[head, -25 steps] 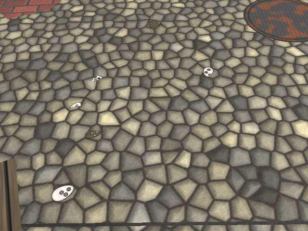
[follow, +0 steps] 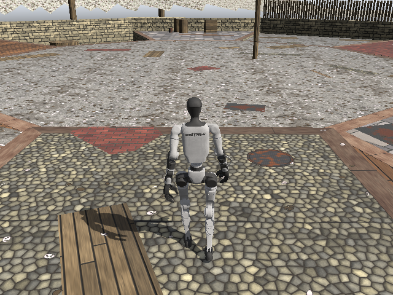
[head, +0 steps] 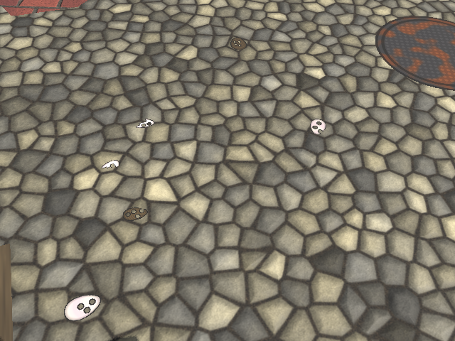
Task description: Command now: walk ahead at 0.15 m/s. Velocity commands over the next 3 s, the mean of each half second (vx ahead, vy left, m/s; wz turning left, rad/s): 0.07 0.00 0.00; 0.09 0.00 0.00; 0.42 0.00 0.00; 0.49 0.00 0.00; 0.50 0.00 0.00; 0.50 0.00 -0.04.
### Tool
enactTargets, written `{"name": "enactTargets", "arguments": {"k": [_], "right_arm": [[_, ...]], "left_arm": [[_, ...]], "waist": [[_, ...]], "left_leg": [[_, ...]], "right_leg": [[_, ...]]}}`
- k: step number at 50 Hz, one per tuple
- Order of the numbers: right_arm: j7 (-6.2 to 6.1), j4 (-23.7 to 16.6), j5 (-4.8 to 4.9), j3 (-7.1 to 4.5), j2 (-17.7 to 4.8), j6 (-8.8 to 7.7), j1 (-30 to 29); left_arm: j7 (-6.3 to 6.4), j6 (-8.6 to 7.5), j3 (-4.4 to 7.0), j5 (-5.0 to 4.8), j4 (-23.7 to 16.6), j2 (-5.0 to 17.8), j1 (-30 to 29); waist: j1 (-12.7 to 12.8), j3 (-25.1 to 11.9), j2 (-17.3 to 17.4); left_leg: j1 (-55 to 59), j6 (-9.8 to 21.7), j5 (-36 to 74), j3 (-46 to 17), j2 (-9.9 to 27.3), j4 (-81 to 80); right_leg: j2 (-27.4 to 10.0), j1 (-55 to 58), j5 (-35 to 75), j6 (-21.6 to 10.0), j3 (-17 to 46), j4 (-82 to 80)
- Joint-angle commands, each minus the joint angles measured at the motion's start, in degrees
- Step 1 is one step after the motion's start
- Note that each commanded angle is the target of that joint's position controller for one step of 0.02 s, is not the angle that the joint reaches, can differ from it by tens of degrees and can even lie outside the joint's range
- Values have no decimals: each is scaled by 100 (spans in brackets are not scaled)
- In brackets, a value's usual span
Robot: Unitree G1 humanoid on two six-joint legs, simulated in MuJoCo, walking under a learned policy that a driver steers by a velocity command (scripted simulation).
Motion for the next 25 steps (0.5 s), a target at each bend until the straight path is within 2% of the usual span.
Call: {"name": "enactTargets", "arguments": {"k": [1,2,3,4,6,7,9,13,16,17,18,19,20,21,23,25], "right_arm": [[-23,393,203,-232,-1046,49,1870],[-9,245,206,-125,-737,36,1249],[-7,203,156,-36,-504,30,939],[-43,223,132,25,-377,10,883],[-83,335,46,139,-208,-43,942],[-96,386,15,178,-226,-72,995],[-120,461,-19,211,-380,-85,1119],[-149,570,5,247,-460,42,1368],[-163,573,82,281,-380,127,1259],[-163,611,77,294,-325,129,1369],[-154,620,73,298,-268,116,1447],[-138,694,135,302,-72,156,1736],[-151,781,100,298,-115,173,1732],[-164,819,81,288,-117,178,1741],[-172,877,68,278,-151,183,1742],[-174,914,67,297,-90,172,1717]], "left_arm": [[48,89,113,92,-239,466,266],[-6,102,94,151,-307,318,-40],[-33,119,87,145,-300,225,-112],[-45,160,109,160,-284,242,-119],[-55,255,79,133,-158,82,88],[-42,297,60,94,-136,13,90],[15,385,31,63,-148,-14,-156],[80,506,5,38,-164,89,-643],[82,463,-51,54,-55,-11,-650],[93,415,-65,82,-47,46,-646],[109,348,-65,109,-23,161,-527],[103,313,-37,8,51,305,-689],[77,270,-79,-24,67,87,-717],[69,226,-106,-35,82,2,-747],[107,205,-103,-48,105,35,-750],[122,197,-100,-49,145,62,-704]], "waist": [[-504,-761,686],[-353,-287,495],[-173,-113,364],[-69,-54,429],[100,-269,480],[151,-337,486],[101,-355,600],[-128,-292,762],[-16,-59,470],[-26,7,305],[-77,22,170],[-341,274,-406],[-282,261,-370],[-290,185,-304],[-294,33,-173],[-282,-33,-30]], "left_leg": [[2038,1380,2402,-3021,2428,-1621],[1371,1228,2093,-2479,2148,-1818],[1007,986,2048,-2024,1858,-2003],[772,827,2324,-1649,1645,-2067],[510,676,3269,-1059,1372,-1930],[478,643,3453,-906,1306,-1883],[490,627,3009,-867,1262,-1879],[365,620,627,-1218,1268,-2057],[-57,395,-679,-1378,1181,-2013],[-185,204,-850,-1405,1109,-1986],[-247,49,-798,-1345,975,-1852],[45,-62,-486,-975,575,-1862],[603,-102,-92,-858,528,-1674],[891,-102,197,-857,557,-1580],[1102,-92,455,-863,609,-1505],[1110,-100,518,-864,637,-1515]], "right_leg": [[-27,-2278,-421,-44,272,3171],[-162,-2305,-11,-40,285,3078],[-317,-2139,278,-17,299,2751],[-391,-1903,450,22,262,2446],[-322,-1307,708,87,154,2004],[-297,-1161,731,116,125,1637],[-257,-1078,664,156,68,861],[-225,-883,827,157,1,-74],[-253,-306,1484,111,-9,-1176],[-454,-84,1803,108,261,-1572],[-803,81,2042,78,614,-1771],[-790,-602,1848,-41,736,-1760],[-769,-948,1763,-30,723,-1906],[-733,-1025,1880,12,663,-1949],[-691,-918,2063,38,620,-1999],[-699,-789,2179,17,614,-2005]]}}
